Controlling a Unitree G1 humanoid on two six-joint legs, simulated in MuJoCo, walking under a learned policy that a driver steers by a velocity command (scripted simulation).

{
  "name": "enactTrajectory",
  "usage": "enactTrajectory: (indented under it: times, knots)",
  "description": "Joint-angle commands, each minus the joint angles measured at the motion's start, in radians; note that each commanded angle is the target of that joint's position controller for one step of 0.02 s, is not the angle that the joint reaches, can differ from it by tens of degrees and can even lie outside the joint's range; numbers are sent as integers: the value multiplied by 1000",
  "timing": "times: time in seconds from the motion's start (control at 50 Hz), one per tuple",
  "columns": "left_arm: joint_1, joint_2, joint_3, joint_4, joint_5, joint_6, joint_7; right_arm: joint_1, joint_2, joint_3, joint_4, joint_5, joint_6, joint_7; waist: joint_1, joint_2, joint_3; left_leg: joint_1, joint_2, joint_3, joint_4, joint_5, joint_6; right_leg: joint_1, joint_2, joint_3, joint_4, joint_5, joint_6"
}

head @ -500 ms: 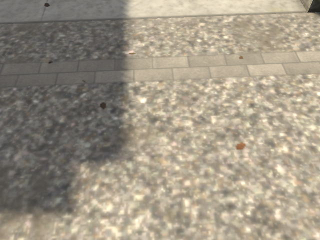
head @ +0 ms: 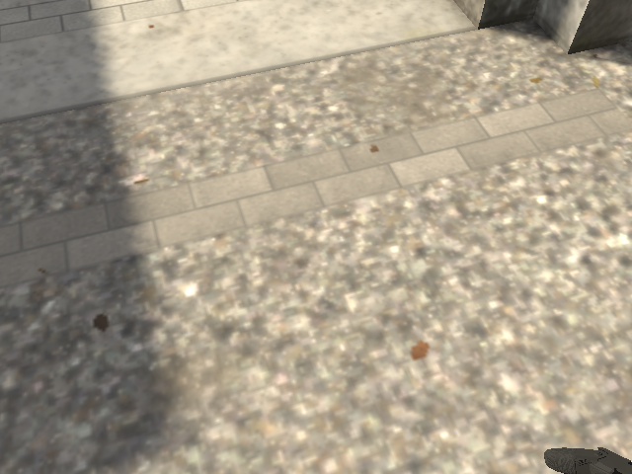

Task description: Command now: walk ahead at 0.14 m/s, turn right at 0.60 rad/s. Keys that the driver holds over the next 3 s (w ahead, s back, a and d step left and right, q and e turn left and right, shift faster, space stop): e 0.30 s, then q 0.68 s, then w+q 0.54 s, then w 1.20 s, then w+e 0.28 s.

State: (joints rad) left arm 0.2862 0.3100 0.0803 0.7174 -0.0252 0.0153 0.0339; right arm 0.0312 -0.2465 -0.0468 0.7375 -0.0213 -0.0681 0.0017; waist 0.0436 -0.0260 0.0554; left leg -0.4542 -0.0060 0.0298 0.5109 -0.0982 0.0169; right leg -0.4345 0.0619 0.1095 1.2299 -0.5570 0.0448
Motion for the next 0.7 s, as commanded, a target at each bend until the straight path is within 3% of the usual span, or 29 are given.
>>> enactTrajectory:
  times: [0.02,0.06,0.1,0.16,0.24,0.28,0.3,0.32,0.34,0.36,0.38,0.4,0.42,0.46,0.5,0.56,0.6,0.7]
  knots:
    - [51,105,36,-79,-1,34,10,24,-134,-33,-45,-8,25,-14,-20,156,-134,222,266,-227,-216,135,194,-139,-110,-37,8,68,26]
    - [50,60,24,-94,2,36,12,21,-154,-43,-36,-10,23,-17,-19,173,-132,197,262,-155,-249,185,215,-98,-111,-72,-93,98,24]
    - [19,55,19,-113,10,32,8,24,-172,-51,-30,-1,24,-23,-28,158,-171,238,300,-130,-251,248,239,-80,-133,-75,-187,149,19]
    - [-20,62,17,-131,10,34,-8,3,-192,-58,-33,9,42,-27,-33,158,-190,235,317,-71,-264,177,232,-4,-141,-96,-314,231,1]
    - [-61,84,25,-153,12,44,-30,17,-220,-66,-17,25,59,-19,-44,172,-157,252,334,-30,-247,57,197,63,-125,-139,-468,241,-35]
    - [-38,82,31,-146,15,44,-40,12,-226,-68,-6,41,67,-17,-18,159,-152,255,326,3,-183,6,149,144,-99,-172,-629,308,-70]
    - [-13,94,39,-135,19,43,-38,36,-206,-64,7,45,72,-17,-13,138,-153,223,301,31,-121,-41,105,216,-76,-173,-702,349,-96]
    - [15,133,51,-132,26,40,-29,89,-160,-50,30,40,76,-10,-15,26,-139,113,237,86,19,-137,29,329,-130,-54,-828,480,-144]
    - [9,230,63,-160,33,37,-9,108,-89,-22,-2,-11,72,6,-61,-291,-145,-142,87,176,335,-501,-76,461,-397,290,-863,800,-260]
    - [4,223,53,-172,62,18,-16,27,-144,-41,-20,2,70,-5,5,-233,-161,-198,49,28,518,-567,-82,333,-471,338,-899,773,-382]
    - [-24,171,35,-160,71,-2,-23,13,-172,-50,-11,27,74,-10,-3,-145,-151,-177,72,-22,583,-499,-69,298,-410,237,-906,729,-352]
    - [-82,124,20,-147,62,-18,-25,55,-158,-51,15,35,80,-12,-41,-119,-145,-157,83,-42,573,-421,-61,283,-352,148,-901,679,-293]
    - [-125,72,1,-139,54,-27,-26,96,-146,-49,57,27,87,-16,-58,-100,-156,-117,94,-51,558,-355,-70,276,-314,81,-896,664,-250]
    - [-163,27,-20,-114,59,-37,-19,146,-141,-50,92,25,95,-14,-81,-117,-146,-10,81,-57,549,-260,-94,214,-281,-11,-904,717,-236]
    - [-185,28,-22,-99,66,-41,-12,130,-133,-44,87,36,95,-13,-76,-110,-123,28,80,-68,424,-230,-102,222,-269,-55,-904,681,-229]
    - [-152,96,2,-71,54,-26,2,72,-144,-37,47,33,97,-13,-28,-109,-109,19,72,-34,328,-299,-102,294,-326,-10,-887,676,-268]
    - [-135,121,14,-58,44,-13,6,72,-154,-38,31,40,101,-11,-10,-103,-100,-15,72,-19,334,-361,-97,334,-372,31,-877,697,-298]
    - [-172,120,27,-49,37,1,12,111,-130,-37,20,44,110,-1,-25,-84,-117,9,65,14,299,-389,-72,369,-406,16,-838,838,-305]
